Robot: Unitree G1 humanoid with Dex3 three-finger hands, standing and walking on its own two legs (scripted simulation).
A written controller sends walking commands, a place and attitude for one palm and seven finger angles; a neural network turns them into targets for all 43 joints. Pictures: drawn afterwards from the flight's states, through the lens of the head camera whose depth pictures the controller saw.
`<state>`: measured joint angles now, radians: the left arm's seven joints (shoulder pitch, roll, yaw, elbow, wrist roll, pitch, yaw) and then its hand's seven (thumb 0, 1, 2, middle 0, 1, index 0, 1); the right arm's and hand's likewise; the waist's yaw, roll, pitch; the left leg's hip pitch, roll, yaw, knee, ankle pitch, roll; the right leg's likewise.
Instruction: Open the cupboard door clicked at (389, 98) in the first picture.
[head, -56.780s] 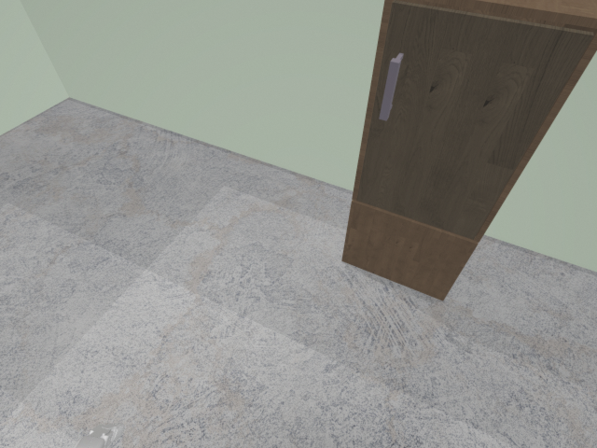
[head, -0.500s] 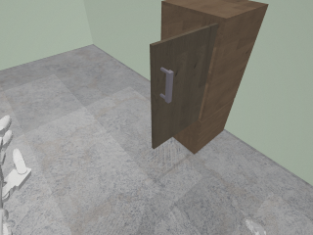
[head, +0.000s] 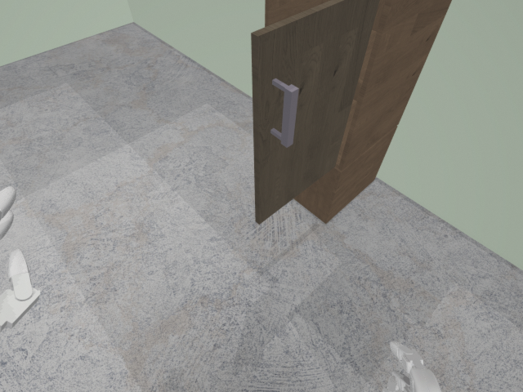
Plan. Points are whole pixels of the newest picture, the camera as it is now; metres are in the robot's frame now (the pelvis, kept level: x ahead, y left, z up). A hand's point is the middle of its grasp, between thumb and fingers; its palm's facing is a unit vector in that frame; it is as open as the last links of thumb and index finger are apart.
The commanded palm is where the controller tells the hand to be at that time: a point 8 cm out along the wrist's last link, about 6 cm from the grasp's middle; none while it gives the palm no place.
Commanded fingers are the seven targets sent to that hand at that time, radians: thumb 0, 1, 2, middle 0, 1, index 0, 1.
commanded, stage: stop stepping back and stand still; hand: left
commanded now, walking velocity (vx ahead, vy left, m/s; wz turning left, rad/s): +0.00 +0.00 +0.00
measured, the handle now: (282, 113) +0.64 -0.01 +0.05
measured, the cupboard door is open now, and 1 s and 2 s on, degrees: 89 89 89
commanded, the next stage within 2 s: let the arm hang, fingers relaxed in 0.86 s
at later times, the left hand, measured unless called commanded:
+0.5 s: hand (8, 296) +0.19 +0.27 +0.16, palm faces +0.38 -0.78 -0.49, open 7.4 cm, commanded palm +0.13 +0.31 +0.18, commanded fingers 0.00 0.90 0.90 -0.20 -0.30 -0.20 -0.30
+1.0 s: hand (9, 319) +0.17 +0.28 +0.13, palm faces +0.33 -0.79 -0.52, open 7.4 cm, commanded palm none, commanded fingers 0.00 0.90 0.90 -0.20 -0.30 -0.20 -0.30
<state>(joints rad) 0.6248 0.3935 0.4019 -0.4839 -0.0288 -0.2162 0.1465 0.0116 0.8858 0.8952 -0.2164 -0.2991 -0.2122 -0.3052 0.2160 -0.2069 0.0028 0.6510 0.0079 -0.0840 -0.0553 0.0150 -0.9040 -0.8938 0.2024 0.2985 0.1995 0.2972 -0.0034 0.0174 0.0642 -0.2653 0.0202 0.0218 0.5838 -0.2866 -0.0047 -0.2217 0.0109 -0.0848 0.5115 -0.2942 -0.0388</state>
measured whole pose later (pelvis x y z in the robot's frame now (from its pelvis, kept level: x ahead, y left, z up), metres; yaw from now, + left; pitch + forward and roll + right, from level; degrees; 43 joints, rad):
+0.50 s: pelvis -0.01 +0.01 +0.01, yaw -1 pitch +0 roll -1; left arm 0.60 0.40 0.40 -0.49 -0.05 -0.20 0.15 0.01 0.89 0.90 -0.22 -0.30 -0.21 -0.31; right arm 0.19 -0.21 0.01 0.60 0.01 -0.09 -0.07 0.01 -0.90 -0.89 0.20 0.30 0.20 0.30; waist 0.01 0.01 0.04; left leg -0.23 0.01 0.04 0.46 -0.24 0.01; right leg -0.20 0.01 -0.07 0.43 -0.23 -0.02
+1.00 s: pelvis -0.03 +0.02 +0.01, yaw +1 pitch +1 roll -1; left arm 0.50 0.41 0.33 -0.31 -0.01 -0.21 0.11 0.01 0.89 0.90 -0.21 -0.30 -0.21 -0.30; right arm 0.20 -0.25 -0.01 0.68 0.00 -0.13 -0.02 0.01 -0.90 -0.89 0.20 0.30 0.20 0.30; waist 0.01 0.04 0.02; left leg -0.28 0.00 0.02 0.47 -0.20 0.02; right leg -0.24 0.00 -0.08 0.41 -0.18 -0.01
